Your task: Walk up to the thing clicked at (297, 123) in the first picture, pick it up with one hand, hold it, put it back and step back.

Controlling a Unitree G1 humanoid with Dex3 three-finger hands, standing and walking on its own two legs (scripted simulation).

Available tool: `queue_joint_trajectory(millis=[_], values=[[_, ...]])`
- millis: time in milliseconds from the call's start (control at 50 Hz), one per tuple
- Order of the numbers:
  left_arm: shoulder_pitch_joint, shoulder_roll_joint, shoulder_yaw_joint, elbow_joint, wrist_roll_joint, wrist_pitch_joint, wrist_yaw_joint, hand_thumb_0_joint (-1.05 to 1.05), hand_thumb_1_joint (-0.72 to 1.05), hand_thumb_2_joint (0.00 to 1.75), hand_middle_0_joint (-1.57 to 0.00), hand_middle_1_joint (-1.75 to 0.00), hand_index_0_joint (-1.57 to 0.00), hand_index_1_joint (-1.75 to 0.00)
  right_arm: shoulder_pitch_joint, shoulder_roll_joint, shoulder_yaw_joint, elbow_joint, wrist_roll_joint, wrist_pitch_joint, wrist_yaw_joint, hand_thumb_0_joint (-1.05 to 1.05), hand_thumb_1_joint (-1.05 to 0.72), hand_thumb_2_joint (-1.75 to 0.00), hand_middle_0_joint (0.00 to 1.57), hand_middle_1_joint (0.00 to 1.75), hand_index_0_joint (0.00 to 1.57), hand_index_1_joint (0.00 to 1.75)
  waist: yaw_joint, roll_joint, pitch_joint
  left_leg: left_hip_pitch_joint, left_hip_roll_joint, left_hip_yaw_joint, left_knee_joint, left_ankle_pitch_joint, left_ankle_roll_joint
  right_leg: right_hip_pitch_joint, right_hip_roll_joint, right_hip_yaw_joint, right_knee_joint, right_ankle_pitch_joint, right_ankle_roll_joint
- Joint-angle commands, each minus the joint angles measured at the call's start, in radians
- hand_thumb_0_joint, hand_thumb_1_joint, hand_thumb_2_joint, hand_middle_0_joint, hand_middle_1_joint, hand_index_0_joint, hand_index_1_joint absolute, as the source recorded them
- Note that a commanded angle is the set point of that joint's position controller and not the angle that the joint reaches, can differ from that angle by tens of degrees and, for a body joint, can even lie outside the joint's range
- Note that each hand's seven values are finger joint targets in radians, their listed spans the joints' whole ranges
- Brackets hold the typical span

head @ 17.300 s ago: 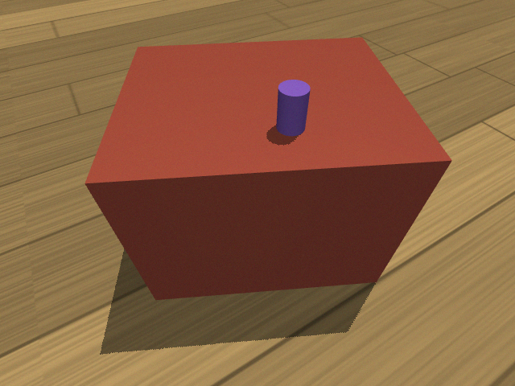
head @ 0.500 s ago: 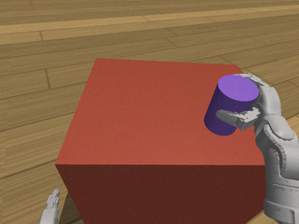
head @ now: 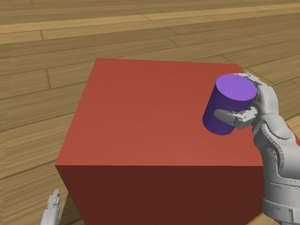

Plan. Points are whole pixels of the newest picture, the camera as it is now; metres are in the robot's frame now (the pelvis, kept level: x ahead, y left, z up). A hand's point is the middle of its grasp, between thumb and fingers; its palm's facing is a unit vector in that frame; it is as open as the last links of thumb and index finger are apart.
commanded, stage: hold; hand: right
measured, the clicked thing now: (226, 106) +0.34 -0.16 +0.20
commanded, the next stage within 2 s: crouch in 0.26 s
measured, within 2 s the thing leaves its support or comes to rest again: neither
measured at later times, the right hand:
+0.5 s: hand (232, 104) +0.34 -0.17 +0.21, palm faces +0.14 +0.99 -0.01, open 11.3 cm
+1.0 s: hand (218, 105) +0.43 -0.19 +0.14, palm faces +0.18 +0.98 +0.00, open 11.3 cm
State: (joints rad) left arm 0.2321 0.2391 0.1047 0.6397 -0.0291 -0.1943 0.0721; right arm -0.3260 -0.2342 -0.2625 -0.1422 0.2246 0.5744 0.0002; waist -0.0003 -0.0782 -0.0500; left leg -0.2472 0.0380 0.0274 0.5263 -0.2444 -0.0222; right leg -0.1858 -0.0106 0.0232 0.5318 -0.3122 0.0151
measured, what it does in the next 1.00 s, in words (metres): stands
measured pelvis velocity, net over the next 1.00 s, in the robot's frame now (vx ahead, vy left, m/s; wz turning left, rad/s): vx -0.01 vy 0.00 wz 0.03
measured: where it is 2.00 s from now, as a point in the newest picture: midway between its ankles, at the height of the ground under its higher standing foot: outside the picture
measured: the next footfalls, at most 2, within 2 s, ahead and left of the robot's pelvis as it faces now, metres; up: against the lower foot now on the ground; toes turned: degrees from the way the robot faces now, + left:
none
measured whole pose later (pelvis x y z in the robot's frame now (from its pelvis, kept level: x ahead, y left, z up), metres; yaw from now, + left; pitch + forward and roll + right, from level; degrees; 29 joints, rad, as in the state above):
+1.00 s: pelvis -0.01 +0.00 -0.01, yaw +2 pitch +3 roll +0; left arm 0.24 0.22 0.06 0.59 -0.01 -0.22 0.06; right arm -0.61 -0.32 -0.32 0.62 0.14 0.12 0.01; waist 0.07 -0.02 -0.03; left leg -0.40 0.03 0.00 0.57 -0.23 -0.02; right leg -0.33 -0.02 0.00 0.59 -0.32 0.01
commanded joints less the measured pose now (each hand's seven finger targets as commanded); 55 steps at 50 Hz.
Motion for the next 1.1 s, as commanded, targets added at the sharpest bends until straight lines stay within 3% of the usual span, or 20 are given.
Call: queue_joint_trajectory(millis=[0, 80, 160, 260, 340, 380, 400, 500, 660, 720, 760, 780, 820, 840, 860, 880, 980, 1040, 1060, 1080], values=[[-0.121, 0.120, 0.044, -0.184, -0.001, -0.051, 0.003, 0.00, -0.55, 0.05, -0.05, -0.05, -0.04, -0.05, -0.448, -0.214, -0.091, -0.267, 0.005, -0.088, -0.010, 0.00, 0.00, -1.29, 1.21, 1.41, 1.28, 1.41, -0.012, 0.066, -0.212, 0.090, -0.027, 0.041, -0.069, 0.195, 0.014, 0.035, 0.018, -0.016, -0.068, 0.230, -0.019], [-0.116, 0.123, 0.049, -0.201, -0.001, -0.046, 0.004, 0.00, -0.55, 0.06, -0.04, -0.05, -0.04, -0.05, -0.441, -0.223, -0.111, -0.262, 0.007, -0.090, -0.014, 0.00, -0.01, -1.28, 1.21, 1.41, 1.27, 1.41, -0.015, 0.094, -0.241, 0.108, -0.026, 0.041, -0.061, 0.233, 0.011, 0.044, 0.019, -0.019, -0.056, 0.266, -0.020], [-0.108, 0.102, 0.028, -0.193, -0.006, -0.040, -0.003, 0.00, -0.55, 0.05, -0.04, -0.05, -0.04, -0.05, -0.435, -0.183, -0.068, -0.270, 0.008, -0.091, -0.006, 0.00, 0.02, -1.29, 1.21, 1.41, 1.27, 1.41, -0.016, 0.053, -0.216, 0.094, -0.031, 0.042, -0.058, 0.238, 0.018, 0.050, 0.010, -0.015, -0.063, 0.297, -0.013], [-0.146, 0.121, 0.039, -0.197, -0.004, -0.045, -0.001, 0.00, -0.55, 0.06, -0.05, -0.05, -0.04, -0.05, -0.436, -0.188, -0.070, -0.279, 0.006, -0.101, -0.003, 0.00, -0.02, -1.29, 1.22, 1.41, 1.28, 1.41, -0.010, 0.078, -0.200, 0.088, -0.029, 0.042, -0.075, 0.176, 0.013, 0.034, 0.015, -0.014, -0.075, 0.215, -0.021], [-0.125, 0.143, 0.061, -0.233, -0.003, -0.050, 0.008, 0.00, -0.53, 0.05, -0.05, -0.06, -0.06, -0.05, -0.450, -0.205, -0.079, -0.300, 0.008, -0.117, -0.006, 0.00, 0.04, -1.34, 1.19, 1.44, 1.26, 1.44, 0.001, 0.086, -0.245, 0.101, -0.031, 0.043, -0.064, 0.217, 0.013, 0.061, 0.012, -0.013, -0.064, 0.259, -0.019], [-0.126, 0.097, 0.014, -0.236, -0.004, -0.047, 0.001, 0.00, -0.54, 0.05, -0.04, -0.05, -0.04, -0.04, -0.441, -0.200, -0.074, -0.291, 0.002, -0.118, -0.009, 0.00, -0.06, -1.29, 1.25, 1.42, 1.31, 1.43, -0.006, 0.069, -0.229, 0.104, -0.028, 0.042, -0.068, 0.205, 0.012, 0.048, 0.016, -0.016, -0.067, 0.243, -0.018], [-0.069, 0.089, 0.020, -0.159, -0.004, -0.039, 0.002, 0.00, -0.53, 0.05, -0.04, -0.05, -0.04, -0.04, -0.406, -0.187, -0.073, -0.212, 0.002, -0.112, -0.010, 0.00, -0.05, -1.30, 1.27, 1.44, 1.32, 1.44, -0.002, 0.055, -0.168, 0.075, -0.029, 0.039, -0.071, 0.194, 0.014, 0.031, 0.014, -0.019, -0.072, 0.230, -0.019], [-0.076, 0.103, 0.027, -0.153, 0.001, -0.044, -0.005, 0.00, -0.54, 0.05, -0.04, -0.04, -0.04, -0.04, -0.424, -0.202, -0.085, -0.106, -0.010, -0.134, -0.008, 0.00, -0.05, -1.31, 1.26, 1.44, 1.32, 1.44, 0.007, 0.075, -0.145, 0.052, -0.029, 0.034, -0.079, 0.151, 0.011, -0.003, 0.013, -0.016, -0.080, 0.171, -0.024], [-0.109, 0.159, 0.077, -0.203, 0.006, -0.087, 0.005, 0.00, -0.54, 0.05, -0.05, -0.05, -0.05, -0.05, -0.639, -0.237, -0.074, 0.073, -0.032, -0.295, -0.013, 0.00, -0.04, -1.30, 1.26, 1.43, 1.31, 1.43, 0.045, 0.098, -0.260, 0.043, -0.024, 0.019, -0.048, 0.187, 0.005, 0.018, 0.010, -0.019, -0.040, 0.186, -0.027], [-0.083, 0.086, 0.008, -0.171, 0.004, -0.091, 0.001, 0.00, -0.54, 0.05, -0.05, -0.05, -0.05, -0.05, -0.685, -0.239, -0.061, 0.171, -0.042, -0.369, -0.011, 0.00, -0.05, -1.30, 1.25, 1.43, 1.31, 1.43, 0.031, 0.058, -0.267, 0.036, -0.023, 0.013, -0.032, 0.218, 0.011, 0.004, 0.007, -0.020, -0.031, 0.223, -0.021], [-0.102, 0.089, 0.001, -0.188, 0.007, -0.093, 0.003, 0.00, -0.54, 0.05, -0.05, -0.05, -0.05, -0.05, -0.718, -0.296, -0.099, 0.236, -0.052, -0.418, -0.013, 0.00, -0.02, -1.30, 1.24, 1.43, 1.30, 1.43, 0.024, 0.045, -0.299, 0.048, -0.022, 0.007, -0.023, 0.226, 0.013, -0.018, 0.006, -0.021, -0.022, 0.234, -0.019], [-0.126, 0.068, -0.023, -0.213, 0.009, -0.096, 0.000, 0.00, -0.54, 0.05, -0.05, -0.05, -0.05, -0.05, -0.735, -0.265, -0.068, 0.261, -0.055, -0.441, -0.008, 0.00, -0.04, -1.31, 1.25, 1.44, 1.31, 1.44, 0.032, 0.063, -0.308, 0.056, -0.024, 0.008, -0.024, 0.215, 0.011, -0.036, 0.007, -0.025, -0.021, 0.215, -0.021], [-0.069, 0.115, 0.023, -0.168, 0.013, -0.090, 0.006, 0.00, -0.54, 0.05, -0.05, -0.05, -0.05, -0.04, -0.729, -0.332, -0.118, 0.361, -0.063, -0.470, -0.008, 0.00, -0.02, -1.33, 1.26, 1.46, 1.32, 1.46, 0.036, 0.039, -0.296, 0.036, -0.022, 0.001, -0.022, 0.208, 0.012, -0.055, 0.009, -0.028, -0.022, 0.202, -0.021], [-0.069, 0.100, 0.005, -0.174, 0.012, -0.091, 0.001, 0.00, -0.54, 0.05, -0.05, -0.05, -0.05, -0.04, -0.736, -0.303, -0.091, 0.392, -0.062, -0.489, -0.002, 0.00, -0.02, -1.33, 1.26, 1.46, 1.32, 1.46, 0.043, 0.034, -0.300, 0.027, -0.025, 0.002, -0.020, 0.211, 0.013, -0.049, 0.009, -0.030, -0.022, 0.204, -0.020], [-0.082, 0.124, 0.025, -0.189, 0.016, -0.090, 0.001, 0.00, -0.54, 0.04, -0.05, -0.05, -0.05, -0.04, -0.799, -0.348, -0.115, 0.379, -0.067, -0.514, -0.003, 0.00, -0.02, -1.33, 1.26, 1.46, 1.32, 1.46, 0.045, 0.019, -0.321, 0.026, -0.026, 0.001, -0.019, 0.199, 0.016, -0.051, 0.007, -0.029, -0.024, 0.196, -0.018], [-0.056, 0.100, -0.001, -0.176, 0.016, -0.085, 0.000, 0.00, -0.53, 0.04, -0.05, -0.05, -0.05, -0.04, -0.787, -0.364, -0.130, 0.432, -0.072, -0.528, -0.002, 0.00, -0.03, -1.33, 1.26, 1.46, 1.32, 1.46, 0.037, 0.012, -0.328, 0.031, -0.023, -0.005, -0.014, 0.219, 0.017, -0.050, 0.009, -0.032, -0.013, 0.218, -0.017], [-0.084, 0.131, 0.017, -0.270, 0.016, -0.074, 0.002, 0.00, -0.53, 0.04, -0.05, -0.05, -0.06, -0.04, -0.850, -0.381, -0.131, 0.539, -0.076, -0.621, 0.008, 0.00, 0.00, -1.33, 1.26, 1.46, 1.32, 1.46, 0.066, 0.065, -0.376, 0.035, -0.027, -0.010, -0.004, 0.226, 0.012, -0.078, 0.009, -0.035, 0.000, 0.210, -0.024], [-0.026, 0.102, -0.004, -0.234, 0.015, -0.059, -0.002, 0.00, -0.53, 0.04, -0.05, -0.05, -0.06, -0.04, -0.839, -0.365, -0.121, 0.633, -0.077, -0.664, 0.021, 0.00, -0.01, -1.32, 1.25, 1.45, 1.32, 1.45, 0.073, 0.055, -0.337, -0.017, -0.031, -0.010, 0.006, 0.239, 0.015, -0.085, 0.006, -0.033, 0.013, 0.227, -0.021], [-0.063, 0.151, 0.033, -0.271, 0.015, -0.059, 0.004, 0.00, -0.53, 0.04, -0.05, -0.05, -0.06, -0.04, -0.851, -0.395, -0.142, 0.650, -0.077, -0.680, 0.021, 0.00, -0.02, -1.31, 1.24, 1.44, 1.30, 1.44, 0.081, 0.069, -0.373, -0.019, -0.035, -0.005, 0.012, 0.244, 0.016, -0.073, -0.001, -0.025, 0.016, 0.241, -0.020], [-0.066, 0.125, 0.004, -0.274, 0.017, -0.058, 0.000, 0.00, -0.54, 0.04, -0.05, -0.05, -0.05, -0.04, -0.895, -0.395, -0.127, 0.615, -0.078, -0.699, 0.024, 0.00, 0.01, -1.30, 1.23, 1.42, 1.29, 1.42, 0.071, 0.052, -0.389, -0.011, -0.034, -0.006, 0.015, 0.234, 0.016, -0.080, 0.001, -0.028, 0.019, 0.231, -0.020]])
